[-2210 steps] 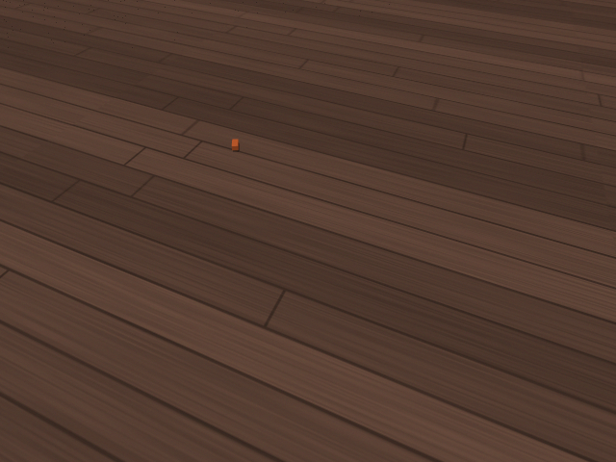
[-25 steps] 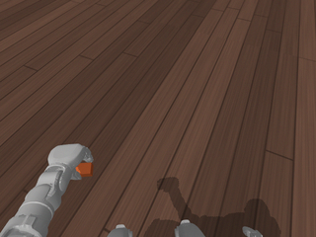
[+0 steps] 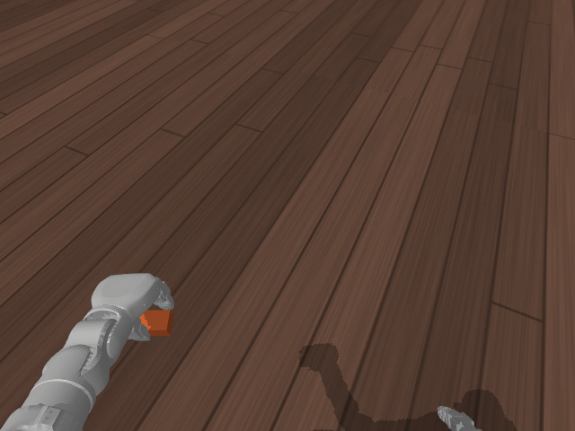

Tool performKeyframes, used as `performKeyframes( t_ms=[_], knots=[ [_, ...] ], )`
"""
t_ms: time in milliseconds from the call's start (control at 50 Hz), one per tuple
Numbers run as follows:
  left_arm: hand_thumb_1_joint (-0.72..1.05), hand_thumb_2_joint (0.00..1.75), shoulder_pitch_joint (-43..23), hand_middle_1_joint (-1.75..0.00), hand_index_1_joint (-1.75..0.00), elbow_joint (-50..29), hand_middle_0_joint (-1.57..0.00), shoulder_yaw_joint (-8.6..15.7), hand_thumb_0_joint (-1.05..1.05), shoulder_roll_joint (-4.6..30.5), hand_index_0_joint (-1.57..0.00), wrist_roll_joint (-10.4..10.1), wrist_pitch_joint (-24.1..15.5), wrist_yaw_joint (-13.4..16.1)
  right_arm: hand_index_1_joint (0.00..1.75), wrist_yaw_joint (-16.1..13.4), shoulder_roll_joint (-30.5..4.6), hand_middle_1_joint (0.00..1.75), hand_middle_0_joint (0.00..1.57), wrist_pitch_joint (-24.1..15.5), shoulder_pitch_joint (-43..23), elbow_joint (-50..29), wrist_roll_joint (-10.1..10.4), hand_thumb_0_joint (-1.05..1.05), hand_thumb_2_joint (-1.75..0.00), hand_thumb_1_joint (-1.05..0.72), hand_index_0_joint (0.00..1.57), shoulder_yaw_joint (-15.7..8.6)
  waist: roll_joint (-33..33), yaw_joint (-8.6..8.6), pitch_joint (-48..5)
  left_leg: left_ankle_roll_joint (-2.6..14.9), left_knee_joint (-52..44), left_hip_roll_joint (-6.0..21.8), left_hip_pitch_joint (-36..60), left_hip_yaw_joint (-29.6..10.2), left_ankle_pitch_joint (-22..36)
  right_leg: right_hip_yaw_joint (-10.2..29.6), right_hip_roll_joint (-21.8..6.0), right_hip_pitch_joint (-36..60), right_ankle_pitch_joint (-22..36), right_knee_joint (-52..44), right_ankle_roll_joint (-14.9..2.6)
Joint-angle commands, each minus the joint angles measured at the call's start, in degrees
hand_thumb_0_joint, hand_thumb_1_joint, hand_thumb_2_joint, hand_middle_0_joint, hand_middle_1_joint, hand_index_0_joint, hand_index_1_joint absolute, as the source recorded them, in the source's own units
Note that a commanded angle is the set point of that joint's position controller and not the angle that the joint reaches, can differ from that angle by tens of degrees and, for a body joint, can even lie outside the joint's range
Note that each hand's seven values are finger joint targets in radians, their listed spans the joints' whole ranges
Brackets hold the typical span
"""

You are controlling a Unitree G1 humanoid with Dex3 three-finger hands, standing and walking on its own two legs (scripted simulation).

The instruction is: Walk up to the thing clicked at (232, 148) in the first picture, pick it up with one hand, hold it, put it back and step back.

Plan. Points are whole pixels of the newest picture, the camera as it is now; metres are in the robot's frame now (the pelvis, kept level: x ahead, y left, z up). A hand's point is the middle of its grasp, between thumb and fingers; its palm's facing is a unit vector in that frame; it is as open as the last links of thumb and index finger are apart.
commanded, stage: hold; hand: left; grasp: from above
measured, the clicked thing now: (150, 323) +0.33 +0.22 -0.10
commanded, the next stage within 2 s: crouch in 1.68 s
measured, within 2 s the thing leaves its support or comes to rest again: neither
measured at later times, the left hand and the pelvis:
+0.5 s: hand (135, 323) +0.30 +0.22 -0.02, palm faces -0.44 -0.02 -0.90, open 6.4 cm; pelvis +0.00 +0.00 +0.01, yaw +0 degrees
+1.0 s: hand (136, 330) +0.28 +0.21 -0.01, palm faces -0.43 -0.03 -0.90, open 6.4 cm; pelvis -0.01 -0.01 +0.02, yaw -1 degrees
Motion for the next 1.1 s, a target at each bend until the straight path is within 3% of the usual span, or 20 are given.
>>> performKeyframes(
  t_ms=[0, 120, 160, 200, 220, 340, 380, 440, 500, 520, 540, 660, 760, 980, 1060, 1080],
  knots=[
    [0.85, 0.2, -16.1, -0.12, -0.1, -10.3, -1.22, 4.4, 0.0, 10.5, -1.23, -0.2, 0.4, 1.0, 0.3, -0.5, -8.2, 0.3, 0.2, -1.7, -0.8, -6.7, 0.1, 0.0, -0.9, -0.9, 0.2, -2.9, -0.2, -0.46, -14.7, 0.38, -7.6, -2.4, 11.5, -0.1, 16.9, -2.6, 3.4, 7.0, 13.9, -6.5, -3.01],
    [0.85, 0.18, -16.3, -0.09, -0.08, -12.7, -1.22, 5.5, 0.0, 12.2, -1.23, -1.0, 0.0, -0.9, 0.3, -0.8, -8.4, 0.3, 0.2, -1.4, -2.7, -8.3, 0.3, 0.0, -0.9, -0.9, 0.2, -2.6, -0.5, 0.22, -12.6, 0.7, -9.3, -2.8, 11.3, 0.5, 13.2, -2.3, 3.2, 7.9, 10.8, -8.6, -2.9],
    [0.86, 0.16, -16.1, -0.09, -0.07, -13.3, -1.22, 4.6, 0.0, 11.2, -1.24, -0.8, 0.0, -1.3, 0.3, -0.8, -8.1, 0.3, 0.2, -1.5, -3.2, -8.5, 0.4, 0.0, -0.9, -0.91, 0.2, -2.4, -0.1, 0.22, -12.9, 0.61, -9.5, -2.6, 12.1, 0.3, 14.3, -2.4, 3.2, 8.1, 11.6, -8.3, -2.99],
    [0.84, 0.17, -16.3, -0.09, -0.08, -14.7, -1.21, 6.0, 0.0, 12.4, -1.23, -0.8, -0.2, -1.3, 0.3, -0.9, -8.2, 0.3, 0.2, -1.4, -3.2, -8.6, 0.3, 0.0, -0.9, -0.91, 0.2, -2.4, -1.0, 0.4, -13.6, 0.72, -9.4, -2.7, 12.4, 0.2, 14.7, -2.3, 3.2, 8.7, 11.9, -8.5, -2.81],
    [0.86, 0.18, -15.7, -0.1, -0.09, -14.6, -1.22, 5.2, 0.0, 11.6, -1.24, -0.7, -0.3, -1.4, 0.3, -1.0, -8.1, 0.3, 0.2, -1.4, -3.4, -8.8, 0.4, 0.0, -0.9, -0.91, 0.2, -2.3, -0.9, 0.39, -13.1, 0.78, -9.5, -2.8, 12.1, 0.4, 14.7, -2.1, 3.1, 8.8, 12.1, -8.6, -2.82],
    [0.88, 0.22, -15.8, -0.12, -0.11, -16.3, -1.24, 6.1, 0.0, 12.1, -1.25, -0.9, 0.1, -1.1, 0.3, -1.1, -8.4, 0.3, 0.2, -1.3, -4.0, -9.1, 0.5, 0.0, -0.9, -0.9, 0.2, -2.4, -0.5, 0.65, -13.5, 0.75, -10.3, -3.0, 13.8, 0.8, 15.2, -2.1, 3.1, 9.5, 12.5, -9.3, -2.76],
    [0.87, 0.21, -15.8, -0.12, -0.11, -16.2, -1.23, 4.8, 0.0, 10.7, -1.24, -0.7, 0.4, -1.3, 0.3, -1.0, -8.2, 0.3, 0.2, -1.3, -4.0, -9.0, 0.4, 0.0, -0.9, -0.9, 0.2, -2.3, -0.6, 0.27, -12.5, 0.72, -10.7, -2.7, 13.6, 0.6, 14.1, -2.1, 3.1, 9.1, 11.3, -9.5, -2.78],
    [0.86, 0.18, -14.8, -0.11, -0.09, -15.9, -1.22, 5.8, 0.0, 11.9, -1.24, -0.8, 0.7, -1.6, 0.3, -1.2, -8.3, 0.3, 0.2, -1.3, -4.5, -9.3, 0.5, 0.0, -0.9, -0.91, 0.2, -2.3, -1.1, 0.83, -12.7, 0.95, -11.1, -2.9, 13.7, 0.6, 14.2, -2.1, 3.0, 9.7, 11.5, -10.0, -2.72],
    [0.86, 0.18, -15.3, -0.12, -0.1, -17.3, -1.22, 4.1, 0.0, 10.7, -1.24, -1.4, 0.7, -2.5, 0.3, -1.2, -8.1, 0.3, 0.2, -1.3, -4.9, -9.5, 0.7, 0.0, -0.9, -0.91, 0.2, -2.1, -1.5, 0.3, -12.4, 1.14, -11.4, -3.0, 14.4, 1.0, 13.9, -1.9, 2.8, 10.2, 11.5, -10.6, -2.48],
    [0.86, 0.18, -14.4, -0.12, -0.11, -17.0, -1.22, 5.3, 0.0, 11.8, -1.24, -1.5, 0.7, -2.5, 0.3, -1.3, -8.1, 0.3, 0.2, -1.3, -5.6, -9.5, 0.8, 0.0, -0.9, -0.91, 0.2, -2.0, -2.0, 1.04, -12.3, 1.15, -11.7, -3.1, 14.9, 1.1, 14.1, -2.1, 2.9, 10.4, 11.5, -11.0, -2.48],
    [0.84, 0.18, -15.0, -0.12, -0.1, -17.5, -1.21, 4.5, 0.0, 11.2, -1.23, -1.3, 0.6, -2.7, 0.3, -1.4, -8.1, 0.3, 0.2, -1.3, -5.4, -9.4, 0.7, 0.0, -0.9, -0.91, 0.2, -2.0, -1.8, 0.67, -12.5, 1.21, -11.6, -3.2, 14.7, 1.1, 14.1, -1.9, 2.8, 10.5, 11.7, -10.9, -2.37],
    [0.84, 0.15, -14.8, -0.14, -0.11, -18.2, -1.19, 5.6, 0.0, 12.0, -1.21, -1.5, 0.7, -2.7, 0.3, -1.6, -8.1, 0.3, 0.2, -1.3, -6.1, -9.8, 0.8, 0.0, -0.9, -0.91, 0.2, -1.8, -1.4, 1.14, -11.5, 1.04, -13.0, -3.0, 15.7, 1.3, 13.3, -1.9, 2.9, 11.1, 10.5, -11.9, -2.62],
    [0.83, 0.17, -14.6, -0.16, -0.13, -18.8, -1.18, 5.1, 0.0, 11.2, -1.2, -1.4, 0.9, -2.5, 0.3, -1.5, -7.9, 0.3, 0.2, -1.5, -7.2, -10.5, 1.0, 0.0, -0.9, -0.91, 0.2, -1.5, -1.0, 1.59, -9.5, 0.88, -14.6, -2.9, 15.2, 1.1, 9.6, -2.0, 3.0, 10.8, 6.5, -13.1, -2.89],
    [0.82, 0.17, -14.7, -0.16, -0.14, -20.6, -1.18, 4.7, 0.0, 11.1, -1.21, -2.1, 0.9, -3.7, 0.3, -1.9, -7.6, 0.3, 0.2, -1.8, -8.3, -10.7, 1.1, 0.0, -0.9, -0.91, 0.2, -1.0, -1.9, 1.29, -9.7, 1.26, -16.0, -3.1, 17.8, 1.6, 10.8, -1.6, 2.8, 12.8, 7.9, -14.9, -2.53],
    [0.82, 0.16, -13.4, -0.17, -0.14, -20.5, -1.17, 6.1, 0.0, 12.1, -1.2, -2.4, 0.9, -4.1, 0.3, -2.0, -7.6, 0.3, 0.2, -1.7, -8.7, -10.5, 1.1, 0.0, -0.9, -0.91, 0.2, -0.9, -1.8, 1.88, -8.6, 1.16, -17.0, -3.0, 17.8, 1.4, 9.7, -1.7, 2.8, 13.6, 6.7, -15.6, -2.62],
    [0.84, 0.17, -14.5, -0.18, -0.15, -20.0, -1.18, 4.9, 0.0, 11.5, -1.21, -2.3, 0.9, -4.3, 0.3, -2.0, -7.4, 0.3, 0.2, -1.7, -9.0, -10.6, 1.1, 0.0, -0.9, -0.91, 0.2, -0.7, -1.7, 1.46, -8.1, 1.21, -17.1, -3.0, 17.7, 1.5, 9.7, -1.7, 2.8, 12.9, 6.9, -15.9, -2.63]
  ],
)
